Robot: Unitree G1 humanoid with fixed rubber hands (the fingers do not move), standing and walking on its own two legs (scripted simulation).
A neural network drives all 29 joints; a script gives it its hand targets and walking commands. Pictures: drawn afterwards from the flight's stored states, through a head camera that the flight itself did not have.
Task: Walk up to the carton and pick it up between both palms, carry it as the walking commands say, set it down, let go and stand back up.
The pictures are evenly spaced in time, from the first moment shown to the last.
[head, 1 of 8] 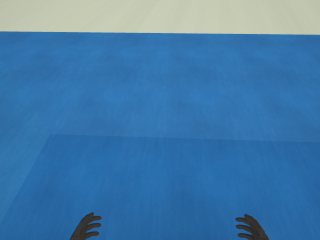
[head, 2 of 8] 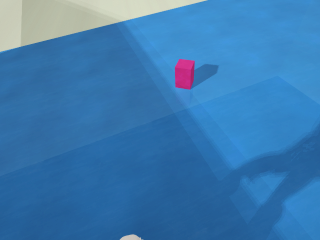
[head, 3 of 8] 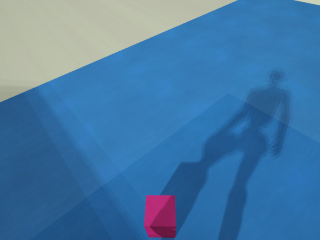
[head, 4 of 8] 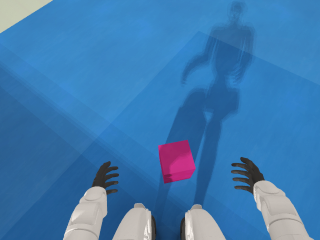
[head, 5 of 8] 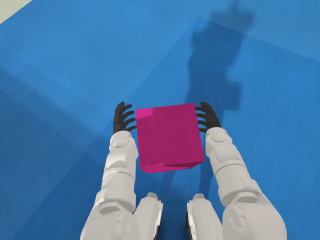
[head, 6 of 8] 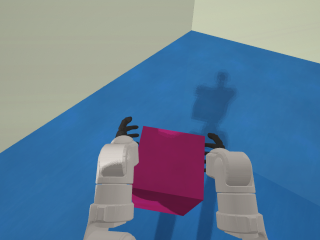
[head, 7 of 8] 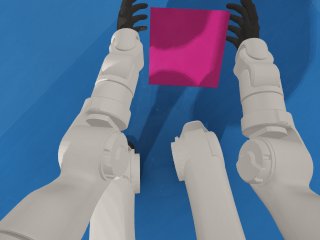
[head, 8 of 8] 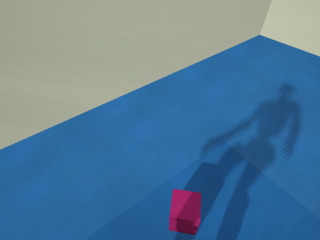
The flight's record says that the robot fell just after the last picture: no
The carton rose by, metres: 0.66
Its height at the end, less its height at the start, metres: +0.00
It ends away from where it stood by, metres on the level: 1.70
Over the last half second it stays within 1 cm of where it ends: yes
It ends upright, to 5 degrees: yes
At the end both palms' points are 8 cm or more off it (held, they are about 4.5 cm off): yes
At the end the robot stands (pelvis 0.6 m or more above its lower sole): yes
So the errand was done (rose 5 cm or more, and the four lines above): yes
